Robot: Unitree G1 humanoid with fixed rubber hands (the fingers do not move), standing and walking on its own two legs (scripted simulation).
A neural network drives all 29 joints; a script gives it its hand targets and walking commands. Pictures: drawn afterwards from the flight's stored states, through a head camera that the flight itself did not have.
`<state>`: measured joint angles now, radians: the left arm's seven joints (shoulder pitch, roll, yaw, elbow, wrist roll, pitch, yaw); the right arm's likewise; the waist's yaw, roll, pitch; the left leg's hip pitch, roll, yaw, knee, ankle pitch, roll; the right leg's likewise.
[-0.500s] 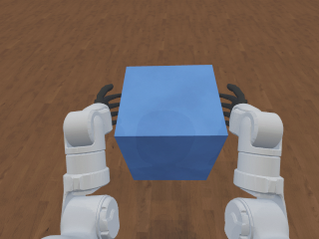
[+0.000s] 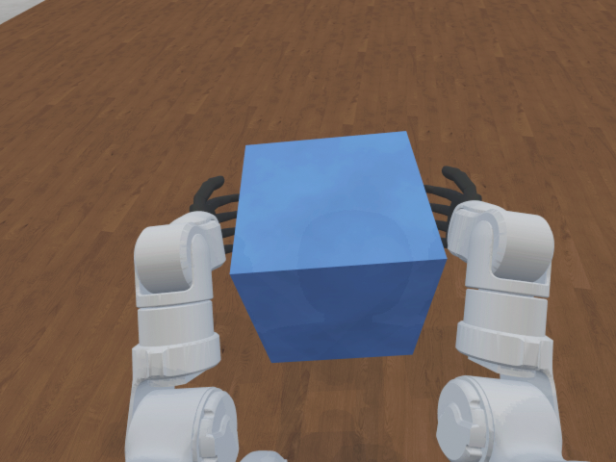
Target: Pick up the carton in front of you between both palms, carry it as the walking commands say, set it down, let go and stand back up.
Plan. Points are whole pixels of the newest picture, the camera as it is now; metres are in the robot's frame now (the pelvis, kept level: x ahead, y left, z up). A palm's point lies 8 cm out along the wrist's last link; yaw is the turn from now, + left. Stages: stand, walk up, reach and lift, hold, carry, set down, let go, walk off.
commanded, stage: carry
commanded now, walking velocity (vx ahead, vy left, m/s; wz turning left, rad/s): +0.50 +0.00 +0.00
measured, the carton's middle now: (333, 255) +0.38 +0.02 +0.06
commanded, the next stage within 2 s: none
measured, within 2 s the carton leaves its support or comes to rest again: neither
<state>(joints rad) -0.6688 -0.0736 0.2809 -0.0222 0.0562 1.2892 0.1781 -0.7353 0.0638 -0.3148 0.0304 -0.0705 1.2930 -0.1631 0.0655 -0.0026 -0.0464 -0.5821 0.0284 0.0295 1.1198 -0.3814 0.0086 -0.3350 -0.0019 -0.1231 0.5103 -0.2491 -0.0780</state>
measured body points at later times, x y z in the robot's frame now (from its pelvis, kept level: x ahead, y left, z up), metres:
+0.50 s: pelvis +0.33 +0.05 +0.01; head +0.37 +0.06 +0.46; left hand +0.64 +0.17 +0.07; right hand +0.62 -0.13 +0.09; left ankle +0.32 +0.11 -0.74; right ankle +0.36 -0.10 -0.68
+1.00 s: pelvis +0.59 +0.00 +0.00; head +0.57 -0.01 +0.45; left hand +0.85 +0.15 +0.09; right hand +0.86 -0.15 +0.09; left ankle +0.64 +0.12 -0.73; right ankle +0.64 -0.08 -0.74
